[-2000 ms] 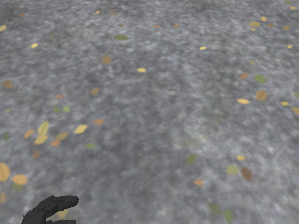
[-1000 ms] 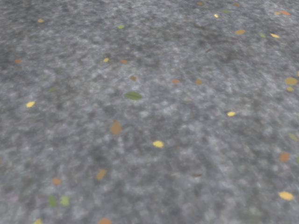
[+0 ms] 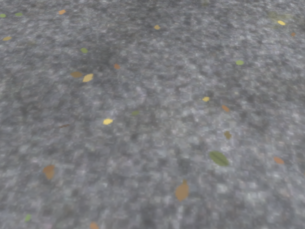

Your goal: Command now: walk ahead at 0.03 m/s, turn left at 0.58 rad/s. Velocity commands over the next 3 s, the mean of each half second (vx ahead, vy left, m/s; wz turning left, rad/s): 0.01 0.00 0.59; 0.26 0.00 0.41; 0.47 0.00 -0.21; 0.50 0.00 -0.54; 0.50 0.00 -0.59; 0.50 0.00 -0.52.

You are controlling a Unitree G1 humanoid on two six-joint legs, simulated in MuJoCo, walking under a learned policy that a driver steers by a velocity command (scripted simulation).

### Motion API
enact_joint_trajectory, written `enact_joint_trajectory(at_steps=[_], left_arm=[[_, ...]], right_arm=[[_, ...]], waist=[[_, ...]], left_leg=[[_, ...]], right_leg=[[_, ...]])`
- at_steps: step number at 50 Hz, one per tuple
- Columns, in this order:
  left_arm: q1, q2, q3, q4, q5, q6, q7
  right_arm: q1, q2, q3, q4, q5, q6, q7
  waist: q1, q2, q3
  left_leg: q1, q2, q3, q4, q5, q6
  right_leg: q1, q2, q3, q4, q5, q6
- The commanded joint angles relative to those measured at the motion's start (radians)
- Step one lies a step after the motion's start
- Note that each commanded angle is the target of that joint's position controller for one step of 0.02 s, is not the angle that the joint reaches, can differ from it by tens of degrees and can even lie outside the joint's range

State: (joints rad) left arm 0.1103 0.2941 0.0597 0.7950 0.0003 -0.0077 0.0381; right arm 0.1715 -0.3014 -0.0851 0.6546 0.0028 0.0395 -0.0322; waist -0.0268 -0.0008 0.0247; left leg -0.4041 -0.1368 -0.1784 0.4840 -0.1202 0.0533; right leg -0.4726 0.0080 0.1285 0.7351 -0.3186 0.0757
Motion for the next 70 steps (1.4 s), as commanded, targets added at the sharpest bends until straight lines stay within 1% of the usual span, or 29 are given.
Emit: enact_joint_trajectory(at_steps=[1, 3, 4, 5, 6, 7, 9, 12, 16, 21, 23, 24, 25, 26, 27, 29, 31, 34, 38, 43, 47, 48, 49, 50, 51, 55, 62, 67, 70], left_arm=[[0.029, 0.099, 0.028, -0.059, -0.007, -0.03, -0.01], [0.1, 0.127, 0.042, -0.04, -0.003, -0.038, -0.018], [0.111, 0.198, 0.057, -0.047, 0.017, -0.031, -0.014], [0.086, 0.249, 0.068, -0.048, 0.051, -0.02, -0.014], [0.036, 0.19, 0.056, -0.084, 0.052, -0.021, -0.011], [-0.007, 0.141, 0.044, -0.102, 0.038, -0.02, -0.005], [-0.031, 0.109, 0.034, -0.111, 0.008, -0.013, 0.002], [0.015, 0.118, 0.035, -0.108, 0.014, 0.003, 0.01], [0.05, 0.167, 0.055, -0.106, 0.012, 0.017, 0.01], [0.034, 0.202, 0.071, -0.106, -0.013, 0.014, -0.012], [0.015, 0.195, 0.071, -0.1, -0.033, 0.011, -0.015], [0.065, 0.16, 0.062, -0.077, -0.031, 0.007, -0.019], [0.085, 0.103, 0.046, -0.088, 0.008, 0.005, -0.025], [0.003, 0.075, 0.031, -0.158, 0.033, 0.0, -0.018], [-0.055, 0.128, 0.048, -0.16, 0.02, -0.001, -0.012], [-0.022, 0.142, 0.06, -0.137, -0.001, -0.004, -0.016], [-0.03, 0.15, 0.064, -0.137, 0.003, -0.011, -0.022], [-0.028, 0.13, 0.059, -0.131, -0.004, -0.041, -0.037], [-0.061, 0.086, 0.036, -0.127, -0.004, -0.069, -0.055], [-0.084, 0.105, 0.029, -0.147, -0.022, -0.089, -0.071], [0.056, 0.11, 0.034, -0.108, -0.017, -0.106, -0.069], [0.157, 0.135, 0.041, -0.09, -0.011, -0.11, -0.061], [0.244, 0.223, 0.059, -0.075, 0.003, -0.111, -0.055], [0.343, 0.263, 0.076, -0.046, 0.002, -0.106, -0.066], [0.31, 0.195, 0.053, -0.051, -0.009, -0.107, -0.068], [0.208, 0.113, 0.017, -0.08, 0.006, -0.094, -0.058], [0.271, 0.155, 0.028, -0.044, -0.02, -0.071, -0.03], [0.322, 0.173, 0.038, -0.024, -0.034, -0.053, -0.021], [0.301, 0.156, 0.034, -0.034, -0.023, -0.044, -0.021]], right_arm=[[-0.015, -0.152, -0.04, -0.077, 0.005, -0.001, -0.004], [-0.019, -0.132, -0.032, -0.085, 0.018, 0.008, -0.008], [0.029, -0.077, -0.019, -0.085, 0.013, 0.01, -0.006], [0.007, -0.102, -0.029, -0.127, 0.02, -0.002, -0.002], [0.033, -0.186, -0.053, -0.105, -0.001, -0.012, 0.004], [0.056, -0.203, -0.064, -0.075, 0.008, -0.008, 0.007], [0.079, -0.151, -0.055, -0.047, 0.008, 0.015, 0.002], [0.01, -0.097, -0.035, -0.085, 0.024, 0.021, 0.009], [-0.053, -0.073, -0.018, -0.131, 0.018, 0.017, 0.024], [-0.03, -0.095, -0.027, -0.141, 0.019, 0.027, 0.045], [0.033, -0.092, -0.035, -0.12, 0.019, 0.028, 0.051], [0.074, -0.118, -0.048, -0.106, 0.017, 0.027, 0.043], [0.115, -0.22, -0.075, -0.113, 0.017, 0.022, 0.028], [0.112, -0.297, -0.082, -0.134, -0.014, 0.006, 0.029], [0.126, -0.233, -0.066, -0.131, -0.029, -0.017, 0.037], [0.08, -0.178, -0.05, -0.103, 0.008, -0.038, 0.028], [0.049, -0.148, -0.03, -0.107, 0.017, -0.04, 0.019], [0.056, -0.143, -0.025, -0.107, -0.001, -0.054, 0.008], [0.099, -0.158, -0.026, -0.071, 0.005, -0.072, 0.01], [0.14, -0.176, -0.024, -0.038, 0.013, -0.078, 0.03], [0.127, -0.125, -0.002, -0.027, 0.01, -0.072, 0.037], [0.112, -0.08, 0.013, -0.034, 0.005, -0.075, 0.036], [0.12, -0.016, 0.031, -0.064, 0.005, -0.088, 0.033], [0.095, -0.069, 0.021, -0.096, 0.021, -0.103, 0.022], [0.087, -0.135, 0.001, -0.085, 0.033, -0.112, 0.022], [0.028, -0.091, 0.005, -0.071, 0.004, -0.123, 0.04], [-0.141, -0.008, 0.035, -0.102, 0.001, -0.144, 0.057], [-0.2, -0.061, 0.017, -0.114, 0.018, -0.159, 0.073], [0.017, -0.141, -0.025, -0.062, 0.011, -0.163, 0.054]], waist=[[0.019, 0.17, -0.146], [0.057, 0.141, -0.145], [0.026, -0.042, -0.163], [0.003, -0.323, -0.095], [0.005, -0.238, -0.095], [-0.007, -0.16, -0.092], [-0.003, -0.124, -0.068], [0.037, -0.155, -0.048], [0.079, -0.19, -0.084], [0.067, -0.204, -0.088], [0.021, -0.179, -0.093], [0.011, -0.113, -0.109], [0.02, 0.132, -0.133], [0.003, 0.336, -0.141], [-0.054, 0.199, -0.183], [-0.003, 0.119, -0.131], [0.006, 0.16, -0.068], [0.011, 0.159, -0.053], [-0.021, 0.16, -0.041], [-0.042, 0.139, 0.009], [0.044, 0.111, -0.015], [0.09, 0.074, -0.052], [0.096, -0.136, -0.096], [0.13, -0.292, -0.109], [0.115, -0.19, -0.032], [0.066, -0.104, 0.034], [0.098, -0.089, 0.032], [0.085, -0.111, 0.032], [-0.046, -0.107, -0.105]], left_leg=[[0.161, 0.245, -0.325, -0.118, -0.018, 0.142], [0.099, 0.185, -0.296, -0.042, -0.04, 0.084], [-0.02, 0.09, -0.169, 0.153, -0.29, 0.026], [-0.212, -0.045, 0.025, 0.351, -0.499, -0.028], [-0.222, 0.032, 0.003, 0.56, -0.477, -0.066], [-0.214, 0.043, 0.013, 0.637, -0.412, -0.082], [-0.248, 0.06, 0.041, 0.739, -0.321, -0.12], [-0.262, 0.093, 0.116, 0.663, -0.258, -0.149], [-0.178, 0.151, 0.16, 0.45, -0.271, -0.156], [-0.003, 0.148, 0.232, 0.21, -0.24, -0.102], [0.125, 0.123, 0.261, 0.005, -0.095, -0.05], [0.257, 0.116, 0.224, -0.089, 0.025, -0.014], [0.447, 0.307, -0.051, -0.121, 0.349, 0.06], [0.455, 0.523, -0.356, -0.109, 0.541, 0.275], [0.421, 0.51, -0.321, -0.131, 0.457, 0.315], [0.373, 0.383, -0.209, -0.181, -0.077, 0.202], [0.299, 0.339, -0.225, -0.256, -0.361, 0.178], [0.294, 0.318, -0.207, -0.292, -0.341, 0.173], [0.267, 0.308, -0.157, -0.277, -0.255, 0.162], [0.21, 0.343, -0.219, -0.259, -0.331, 0.176], [0.124, 0.285, -0.199, -0.147, -0.301, 0.128], [0.048, 0.237, -0.146, -0.018, -0.274, 0.088], [-0.16, 0.108, 0.019, 0.273, -0.296, 0.017], [-0.36, 0.07, 0.072, 0.549, -0.463, -0.025], [-0.453, 0.123, 0.031, 0.661, -0.426, -0.019], [-0.407, 0.225, 0.091, 0.602, -0.159, -0.025], [-0.2, 0.164, 0.163, 0.161, 0.105, -0.103], [-0.072, 0.142, 0.126, 0.017, 0.13, -0.075], [0.282, 0.148, 0.143, -0.03, 0.076, -0.003]], right_leg=[[0.089, 0.025, -0.026, -0.141, 0.01, -0.02], [0.258, -0.029, -0.022, -0.359, 0.159, -0.059], [0.37, -0.243, 0.152, -0.41, 0.212, -0.137], [0.331, -0.392, 0.384, -0.461, 0.383, -0.3], [0.309, -0.425, 0.372, -0.443, 0.437, -0.346], [0.303, -0.364, 0.255, -0.414, 0.45, -0.304], [0.33, -0.28, 0.118, -0.387, 0.442, -0.249], [0.367, -0.244, 0.01, -0.404, 0.461, -0.263], [0.429, -0.289, -0.031, -0.397, 0.483, -0.285], [0.388, -0.325, -0.078, -0.363, 0.486, -0.27], [0.347, -0.309, -0.122, -0.281, 0.442, -0.217], [0.269, -0.274, -0.176, -0.187, 0.35, -0.154], [0.042, -0.175, -0.274, 0.076, 0.041, -0.056], [-0.208, -0.031, -0.219, 0.298, -0.363, 0.003], [-0.211, -0.045, -0.091, 0.444, -0.361, 0.0], [-0.238, -0.083, -0.065, 0.404, -0.171, -0.033], [-0.229, -0.075, -0.073, 0.341, -0.036, -0.035], [-0.196, -0.049, -0.084, 0.19, 0.072, -0.031], [-0.084, -0.037, -0.099, -0.044, 0.138, -0.025], [0.002, -0.033, -0.107, -0.157, 0.1, -0.063], [0.257, -0.016, -0.132, -0.267, 0.13, -0.112], [0.389, -0.084, -0.053, -0.286, 0.095, -0.142], [0.574, -0.247, 0.22, -0.381, -0.076, -0.235], [0.639, -0.396, 0.576, -0.51, -0.296, -0.358], [0.607, -0.397, 0.57, -0.521, -0.379, -0.36], [0.448, -0.254, 0.262, -0.558, -0.044, -0.29], [0.336, -0.161, 0.054, -0.561, 0.33, -0.275], [0.382, -0.222, 0.14, -0.498, 0.317, -0.245], [0.337, -0.152, 0.091, -0.228, 0.526, -0.184]])
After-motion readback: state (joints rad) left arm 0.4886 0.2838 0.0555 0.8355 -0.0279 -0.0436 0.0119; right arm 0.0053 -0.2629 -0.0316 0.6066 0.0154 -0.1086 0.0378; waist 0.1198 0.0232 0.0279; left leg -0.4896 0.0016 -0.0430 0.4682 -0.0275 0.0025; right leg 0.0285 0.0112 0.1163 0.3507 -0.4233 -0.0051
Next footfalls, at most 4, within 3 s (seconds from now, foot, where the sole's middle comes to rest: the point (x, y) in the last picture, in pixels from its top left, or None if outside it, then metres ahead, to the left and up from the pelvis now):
0.06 right None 0.08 -0.15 -0.77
0.48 left None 0.02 0.12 -0.77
0.96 right None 0.23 -0.04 -0.77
1.42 left None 0.39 0.32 -0.77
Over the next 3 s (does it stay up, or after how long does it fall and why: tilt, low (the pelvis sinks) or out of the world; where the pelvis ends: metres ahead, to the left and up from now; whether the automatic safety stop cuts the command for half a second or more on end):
stays up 1.12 0.08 -0.01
